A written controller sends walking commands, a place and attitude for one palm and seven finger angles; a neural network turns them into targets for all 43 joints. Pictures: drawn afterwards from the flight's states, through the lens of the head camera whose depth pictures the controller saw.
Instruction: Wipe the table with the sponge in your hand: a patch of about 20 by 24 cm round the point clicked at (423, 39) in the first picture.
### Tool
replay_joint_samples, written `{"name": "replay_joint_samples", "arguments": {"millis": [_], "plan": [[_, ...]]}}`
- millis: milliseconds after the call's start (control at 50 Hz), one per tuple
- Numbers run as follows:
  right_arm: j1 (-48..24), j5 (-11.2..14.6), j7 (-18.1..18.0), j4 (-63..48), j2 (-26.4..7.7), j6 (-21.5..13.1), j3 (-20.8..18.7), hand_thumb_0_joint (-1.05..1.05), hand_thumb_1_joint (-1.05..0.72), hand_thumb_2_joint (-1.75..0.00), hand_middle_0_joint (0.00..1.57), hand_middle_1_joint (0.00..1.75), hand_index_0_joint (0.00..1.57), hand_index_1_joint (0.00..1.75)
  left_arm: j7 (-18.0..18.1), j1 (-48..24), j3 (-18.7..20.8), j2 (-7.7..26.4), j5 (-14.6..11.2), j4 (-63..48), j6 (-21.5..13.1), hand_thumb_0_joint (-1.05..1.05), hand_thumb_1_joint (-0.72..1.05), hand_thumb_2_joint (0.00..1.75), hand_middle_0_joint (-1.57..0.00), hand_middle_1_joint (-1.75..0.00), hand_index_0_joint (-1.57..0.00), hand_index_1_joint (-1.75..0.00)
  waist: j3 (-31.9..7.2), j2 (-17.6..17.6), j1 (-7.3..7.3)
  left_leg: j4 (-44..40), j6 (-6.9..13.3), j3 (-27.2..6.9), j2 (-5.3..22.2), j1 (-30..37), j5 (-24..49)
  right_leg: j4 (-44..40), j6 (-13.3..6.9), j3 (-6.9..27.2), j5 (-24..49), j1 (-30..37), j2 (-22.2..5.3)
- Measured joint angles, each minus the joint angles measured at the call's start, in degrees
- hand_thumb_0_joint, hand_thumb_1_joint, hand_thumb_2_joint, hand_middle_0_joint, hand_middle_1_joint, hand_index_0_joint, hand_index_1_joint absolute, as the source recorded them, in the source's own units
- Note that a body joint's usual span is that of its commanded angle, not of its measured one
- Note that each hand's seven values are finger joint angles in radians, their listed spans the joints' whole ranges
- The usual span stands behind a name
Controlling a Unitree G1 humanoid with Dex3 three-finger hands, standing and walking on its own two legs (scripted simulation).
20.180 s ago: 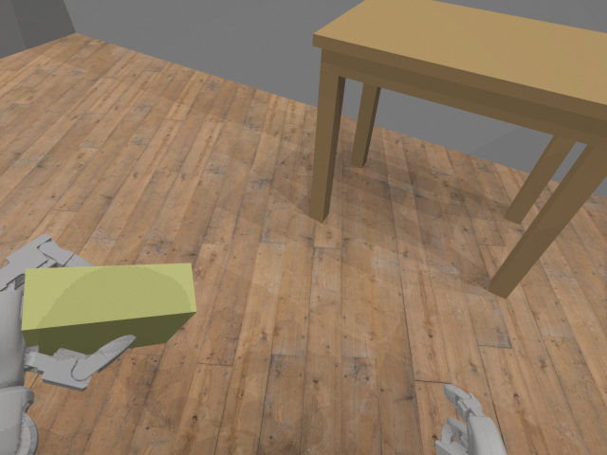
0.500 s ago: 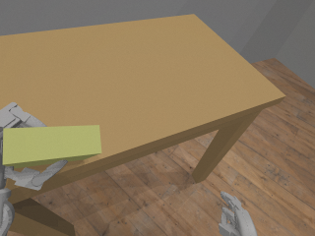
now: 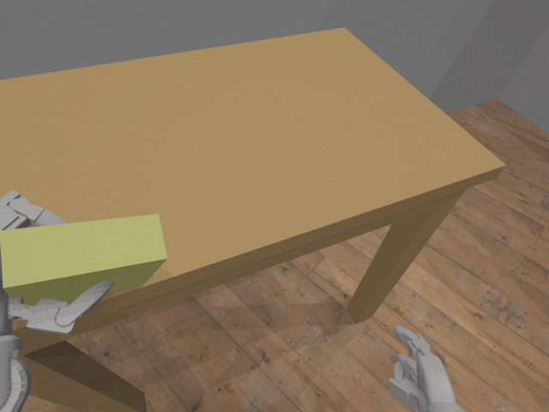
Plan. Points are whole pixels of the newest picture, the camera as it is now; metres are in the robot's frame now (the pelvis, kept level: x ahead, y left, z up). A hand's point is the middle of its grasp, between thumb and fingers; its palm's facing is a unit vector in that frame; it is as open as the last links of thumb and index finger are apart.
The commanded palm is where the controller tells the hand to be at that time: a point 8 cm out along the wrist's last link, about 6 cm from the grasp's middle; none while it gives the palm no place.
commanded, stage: look again from close up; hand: left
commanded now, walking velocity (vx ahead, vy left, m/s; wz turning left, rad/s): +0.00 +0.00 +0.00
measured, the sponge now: (111, 260) +0.24 +0.22 +0.14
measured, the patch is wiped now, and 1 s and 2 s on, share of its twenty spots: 0.00 0.00 0.00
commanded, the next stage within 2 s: come to a stop and stand still in 0.10 s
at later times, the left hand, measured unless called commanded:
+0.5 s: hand (70, 283) +0.21 +0.23 +0.16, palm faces +0.43 -0.83 -0.35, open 9.4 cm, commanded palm +0.15 +0.27 +0.18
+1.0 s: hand (73, 262) +0.23 +0.24 +0.16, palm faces +0.38 -0.86 -0.34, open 9.6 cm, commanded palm +0.16 +0.27 +0.18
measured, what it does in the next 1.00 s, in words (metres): stands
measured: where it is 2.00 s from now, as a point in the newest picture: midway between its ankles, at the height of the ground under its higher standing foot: outside the picture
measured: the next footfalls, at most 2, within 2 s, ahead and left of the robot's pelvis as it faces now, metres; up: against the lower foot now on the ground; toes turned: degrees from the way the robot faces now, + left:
none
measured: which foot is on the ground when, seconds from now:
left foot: down 0.00-1.00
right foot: down 0.00-1.00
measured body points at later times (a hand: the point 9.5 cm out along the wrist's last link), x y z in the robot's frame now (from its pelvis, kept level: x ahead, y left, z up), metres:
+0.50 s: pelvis -0.01 -0.01 +0.00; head +0.01 -0.01 +0.45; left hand +0.18 +0.28 +0.17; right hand +0.18 -0.24 -0.08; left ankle +0.00 +0.09 -0.74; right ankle +0.03 -0.16 -0.74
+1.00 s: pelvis +0.00 -0.01 +0.00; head +0.03 +0.01 +0.45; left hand +0.20 +0.28 +0.18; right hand +0.17 -0.23 -0.08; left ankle +0.00 +0.09 -0.74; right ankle +0.03 -0.16 -0.74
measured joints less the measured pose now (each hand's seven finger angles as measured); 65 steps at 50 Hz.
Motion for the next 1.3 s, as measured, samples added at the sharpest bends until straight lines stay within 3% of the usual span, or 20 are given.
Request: {"name": "replay_joint_samples", "arguments": {"millis": [280,500,540,580,600,660,740,780,840,900,1000,1300], "plan": [[0.9,0.3,-1.5,0.5,-1.8,0.6,-1.1,0.01,-0.9,-0.89,0.2,0.3,0.2,0.3,-0.1,2.7,-1.3,0.1,-1.0,1.5,0.6,-0.01,-0.43,1.03,-0.8,-1.39,-0.79,-1.4,-0.9,1.5,-0.93,-1.0,-1.2,-0.8,1.1,0.7,0.9,-1.0,-1.2,-0.9,0.6,0.8,1.2],[1.0,0.3,-1.7,0.6,-1.5,0.9,-0.9,0.01,-0.9,-0.89,0.2,0.3,0.2,0.3,-0.1,2.7,-2.1,-0.1,-1.2,1.7,1.2,-0.01,-0.43,1.03,-0.8,-1.39,-0.79,-1.39,-1.0,1.4,-0.91,-1.3,-1.0,-0.9,0.8,0.8,1.3,-1.4,-1.0,-0.9,1.0,1.1,0.8],[2.4,0.6,-2.0,0.4,-0.8,-0.6,-1.5,0.01,-0.9,-0.89,0.2,0.3,0.2,0.3,-3.2,-5.3,-0.2,5.6,1.9,3.7,0.2,-0.01,-0.44,1.03,-0.81,-1.38,-0.8,-1.39,0.1,0.3,1.37,0.2,-1.0,-1.5,0.7,-0.8,1.3,0.3,-1.1,-1.5,0.7,-0.3,0.7],[1.4,1.1,-1.3,1.7,0.3,-0.7,-0.8,0.01,-0.9,-0.89,0.2,0.3,0.2,0.3,-3.6,-14.0,3.6,11.1,1.7,8.4,-1.6,-0.01,-0.44,1.03,-0.81,-1.38,-0.8,-1.39,1.8,-1.9,2.7,0.4,-1.3,-1.3,0.5,-1.1,1.7,2.7,-1.7,-1.2,-0.1,-1.8,0.4],[1.1,1.3,-0.8,1.9,0.6,-0.9,-0.5,0.01,-0.9,-0.89,0.2,0.3,0.2,0.3,-3.3,-16.5,5.3,12.2,1.1,10.4,-2.1,-0.01,-0.44,1.03,-0.81,-1.38,-0.8,-1.39,2.0,-2.4,2.82,0.5,-1.4,-1.0,0.6,-1.3,1.8,3.1,-1.8,-0.9,-0.1,-2.3,0.5],[1.6,2.1,1.2,0.5,0.6,-1.9,-0.6,0.01,-0.9,-0.89,0.2,0.3,0.21,0.3,-2.3,-15.2,7.3,9.5,-0.7,11.1,-1.5,-0.01,-0.44,1.03,-0.8,-1.38,-0.8,-1.39,1.9,-1.8,1.66,0.4,-1.1,0.3,0.7,-1.2,1.6,3.0,-1.8,0.4,0.3,-2.7,0.7],[3.4,2.6,2.2,-0.9,-0.4,-2.9,-0.8,0.01,-0.9,-0.89,0.2,0.3,0.21,0.3,-2.5,-3.6,0.3,1.6,-0.2,4.7,-0.8,-0.01,-0.43,1.03,-0.79,-1.39,-0.79,-1.4,1.2,0.3,0.16,0.7,-0.3,1.5,0.3,-0.8,0.7,3.4,-1.1,1.6,-0.3,-2.7,0.3],[4.2,2.3,1.7,-0.3,-0.2,-2.7,-0.6,0.01,-0.9,-0.89,0.2,0.3,0.21,0.3,-2.4,0.3,-1.4,-0.3,-0.4,1.3,-1.6,-0.01,-0.42,1.03,-0.78,-1.4,-0.78,-1.41,0.7,0.4,0.01,0.8,-0.2,1.6,0.3,-0.5,0.3,3.3,-0.7,1.7,-0.6,-2.4,0.3],[4.9,1.8,0.7,1.2,0.7,-2.4,0.0,0.01,-0.9,-0.89,0.2,0.3,0.21,0.3,-3.4,2.0,-1.4,1.3,0.0,0.0,-2.3,-0.01,-0.43,1.03,-0.78,-1.4,-0.78,-1.41,0.0,-0.8,0.47,0.6,-0.4,1.2,0.4,-0.2,0.0,3.0,-0.6,1.2,-1.0,-1.8,0.4],[5.0,1.5,0.0,1.9,1.1,-2.4,0.2,0.01,-0.9,-0.89,0.2,0.3,0.21,0.3,-4.2,0.1,-1.0,3.0,-1.4,1.8,-2.8,-0.02,-0.44,1.03,-0.8,-1.38,-0.79,-1.4,-0.2,-1.7,1.13,0.2,-0.7,0.8,0.7,0.2,-0.1,2.5,-0.9,0.8,-1.1,-1.2,0.6],[3.5,1.3,0.0,1.7,0.2,-3.1,-0.1,0.01,-0.9,-0.89,0.2,0.3,0.21,0.3,-4.3,-2.6,-0.7,2.3,-1.6,3.3,-2.5,-0.04,-0.48,1.05,-0.83,-1.36,-0.8,-1.38,-0.1,-1.4,1.22,0.0,-0.7,0.3,0.8,0.7,-0.3,1.2,-0.9,0.3,-0.9,-0.1,0.8],[0.0,1.4,0.1,-1.2,0.1,-1.5,-0.5,0.01,-0.9,-0.89,0.2,0.3,0.2,0.3,-3.2,-0.7,-1.0,2.2,-1.6,0.3,-1.0,-0.02,-0.47,1.05,-0.81,-1.37,-0.79,-1.4,0.5,-1.6,1.05,-1.5,-0.6,0.1,0.5,1.3,0.1,-0.3,-0.6,0.1,-0.5,0.7,0.5]]}}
